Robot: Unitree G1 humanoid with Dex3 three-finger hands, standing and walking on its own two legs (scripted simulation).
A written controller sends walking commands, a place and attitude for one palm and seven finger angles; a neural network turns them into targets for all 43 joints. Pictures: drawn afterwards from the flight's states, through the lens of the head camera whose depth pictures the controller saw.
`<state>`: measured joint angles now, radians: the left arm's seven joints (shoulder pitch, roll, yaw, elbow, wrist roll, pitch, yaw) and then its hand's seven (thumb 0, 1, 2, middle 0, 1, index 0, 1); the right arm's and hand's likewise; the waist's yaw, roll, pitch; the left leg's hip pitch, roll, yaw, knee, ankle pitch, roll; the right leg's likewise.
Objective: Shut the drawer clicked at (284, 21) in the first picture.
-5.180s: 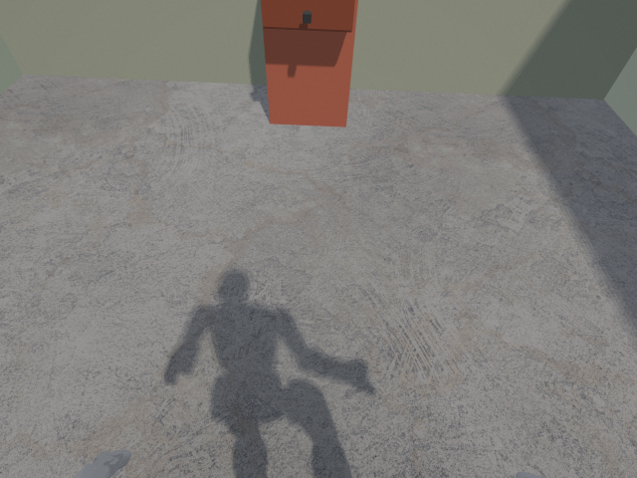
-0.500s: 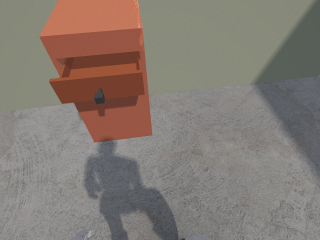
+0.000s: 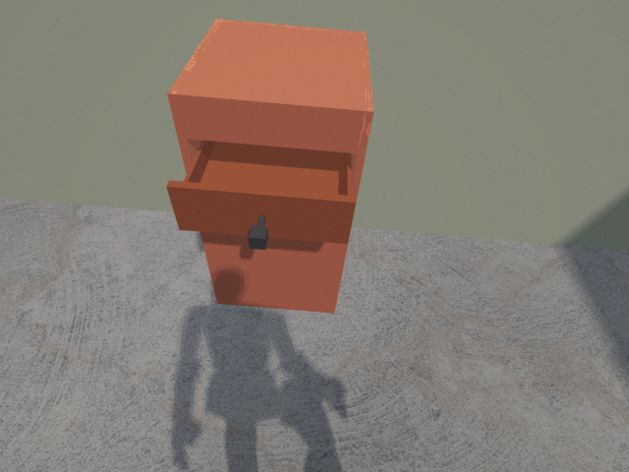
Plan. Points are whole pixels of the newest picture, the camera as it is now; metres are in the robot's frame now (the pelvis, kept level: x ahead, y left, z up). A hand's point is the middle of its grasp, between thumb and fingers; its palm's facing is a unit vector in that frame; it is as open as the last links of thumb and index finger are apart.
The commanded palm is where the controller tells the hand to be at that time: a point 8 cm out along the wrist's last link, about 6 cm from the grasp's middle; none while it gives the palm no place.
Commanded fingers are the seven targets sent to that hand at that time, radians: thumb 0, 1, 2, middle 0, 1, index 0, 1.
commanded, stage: take the last steps up to it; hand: left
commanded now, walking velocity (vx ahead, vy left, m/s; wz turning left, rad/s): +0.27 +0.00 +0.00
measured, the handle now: (259, 230) +0.58 +0.18 -0.12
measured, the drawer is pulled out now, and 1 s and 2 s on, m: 0.16 0.16 0.16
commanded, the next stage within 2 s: come to a stop and stand still in 0.36 s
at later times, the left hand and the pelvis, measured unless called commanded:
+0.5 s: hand (226, 404) +0.24 +0.16 -0.16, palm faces -0.05 -0.98 -0.21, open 7.4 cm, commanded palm none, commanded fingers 0.00 0.90 0.90 -0.20 -0.30 -0.20 -0.30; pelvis +0.15 -0.01 -0.01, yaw -2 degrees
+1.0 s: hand (181, 445) +0.18 +0.21 -0.17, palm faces +0.07 -0.96 -0.26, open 7.3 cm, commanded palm none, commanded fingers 0.00 0.90 0.90 -0.20 -0.30 -0.20 -0.30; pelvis +0.13 +0.01 +0.00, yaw -1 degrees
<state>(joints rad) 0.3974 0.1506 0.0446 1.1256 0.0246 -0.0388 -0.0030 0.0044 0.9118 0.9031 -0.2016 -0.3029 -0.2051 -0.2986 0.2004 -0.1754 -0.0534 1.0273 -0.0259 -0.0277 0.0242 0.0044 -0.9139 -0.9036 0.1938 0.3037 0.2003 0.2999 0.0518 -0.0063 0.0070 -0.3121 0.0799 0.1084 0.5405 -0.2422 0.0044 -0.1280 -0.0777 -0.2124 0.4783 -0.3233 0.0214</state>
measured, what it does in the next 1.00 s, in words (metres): walks ahead: right foot, then left foot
